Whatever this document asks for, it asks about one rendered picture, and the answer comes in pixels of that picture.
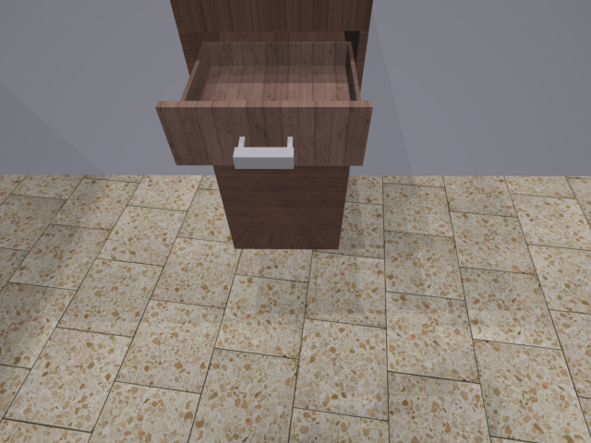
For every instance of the handle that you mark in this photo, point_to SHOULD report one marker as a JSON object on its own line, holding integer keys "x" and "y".
{"x": 264, "y": 158}

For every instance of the drawer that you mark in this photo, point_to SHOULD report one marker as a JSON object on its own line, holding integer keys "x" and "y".
{"x": 267, "y": 92}

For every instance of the cabinet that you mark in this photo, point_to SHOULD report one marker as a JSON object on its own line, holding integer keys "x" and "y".
{"x": 300, "y": 208}

